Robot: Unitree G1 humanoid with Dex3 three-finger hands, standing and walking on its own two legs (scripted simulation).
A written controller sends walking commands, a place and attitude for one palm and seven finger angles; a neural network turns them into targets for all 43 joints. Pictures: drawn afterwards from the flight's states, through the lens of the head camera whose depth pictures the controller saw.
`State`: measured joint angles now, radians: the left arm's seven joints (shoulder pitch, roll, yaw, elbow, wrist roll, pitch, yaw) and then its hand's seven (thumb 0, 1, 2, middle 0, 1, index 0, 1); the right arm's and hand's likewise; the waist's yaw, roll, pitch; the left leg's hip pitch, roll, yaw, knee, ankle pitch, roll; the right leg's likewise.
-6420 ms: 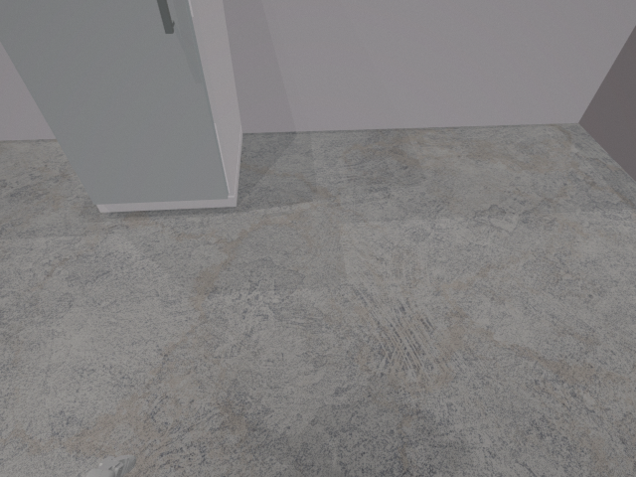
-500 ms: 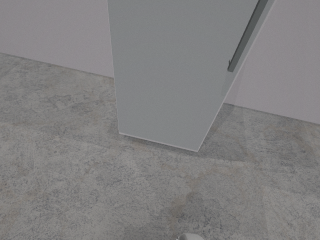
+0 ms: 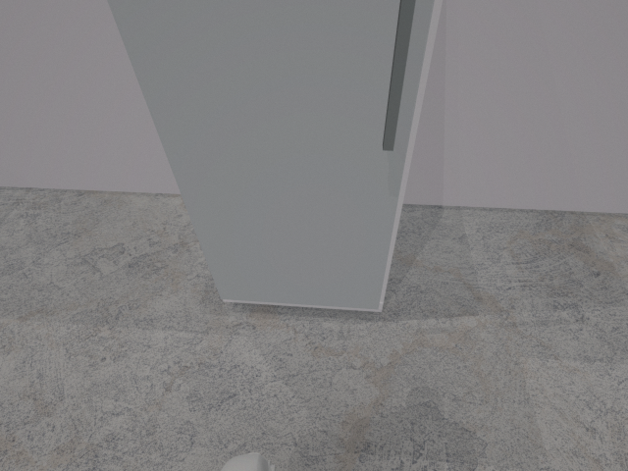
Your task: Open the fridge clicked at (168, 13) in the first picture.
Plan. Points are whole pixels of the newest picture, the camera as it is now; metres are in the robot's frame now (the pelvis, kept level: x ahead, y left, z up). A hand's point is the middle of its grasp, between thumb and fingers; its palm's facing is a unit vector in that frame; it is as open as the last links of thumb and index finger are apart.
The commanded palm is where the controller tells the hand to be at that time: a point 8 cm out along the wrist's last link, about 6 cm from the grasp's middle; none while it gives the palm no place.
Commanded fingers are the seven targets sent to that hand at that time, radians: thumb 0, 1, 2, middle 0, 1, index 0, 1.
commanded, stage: take the last steps up to it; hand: right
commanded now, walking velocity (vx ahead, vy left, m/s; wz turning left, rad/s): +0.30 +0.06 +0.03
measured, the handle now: (404, 14) +0.73 -0.12 +0.26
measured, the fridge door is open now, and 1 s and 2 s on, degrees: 0 0 0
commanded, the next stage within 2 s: come to a stop and stand still in 0.58 s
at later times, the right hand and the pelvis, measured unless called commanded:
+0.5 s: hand (414, 461) +0.19 -0.13 -0.18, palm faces +0.04 +0.98 -0.20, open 7.2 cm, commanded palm none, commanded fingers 0.00 -0.90 -0.90 0.20 0.30 0.20 0.30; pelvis +0.15 +0.05 -0.01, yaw -1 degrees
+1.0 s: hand (413, 399) +0.28 -0.14 -0.18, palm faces +0.03 +0.98 -0.21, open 7.4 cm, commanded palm none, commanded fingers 0.00 -0.90 -0.90 0.20 0.30 0.20 0.30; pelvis +0.24 +0.04 -0.01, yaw +0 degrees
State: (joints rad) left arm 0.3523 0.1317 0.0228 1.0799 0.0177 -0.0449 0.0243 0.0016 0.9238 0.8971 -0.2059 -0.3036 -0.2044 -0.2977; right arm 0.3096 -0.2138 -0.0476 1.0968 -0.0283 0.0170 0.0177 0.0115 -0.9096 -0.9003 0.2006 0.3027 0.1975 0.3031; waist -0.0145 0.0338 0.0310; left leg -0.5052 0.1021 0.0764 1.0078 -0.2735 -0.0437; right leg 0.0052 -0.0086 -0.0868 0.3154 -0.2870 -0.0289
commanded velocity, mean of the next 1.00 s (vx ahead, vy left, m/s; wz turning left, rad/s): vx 0.07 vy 0.03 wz -0.02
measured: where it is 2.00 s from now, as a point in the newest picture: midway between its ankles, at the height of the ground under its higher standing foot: outside the picture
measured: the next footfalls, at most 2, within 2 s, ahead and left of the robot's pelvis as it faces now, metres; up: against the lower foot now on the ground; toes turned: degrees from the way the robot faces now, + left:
left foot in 0.22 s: +0.21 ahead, +0.16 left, +0.00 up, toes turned +9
right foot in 0.62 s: +0.30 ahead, -0.07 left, +0.00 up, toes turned -9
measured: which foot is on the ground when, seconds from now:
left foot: up 0.00-0.20, down 0.22-0.64, up 0.66-1.00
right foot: down 0.00-0.24, up 0.26-0.60, down 0.62-1.00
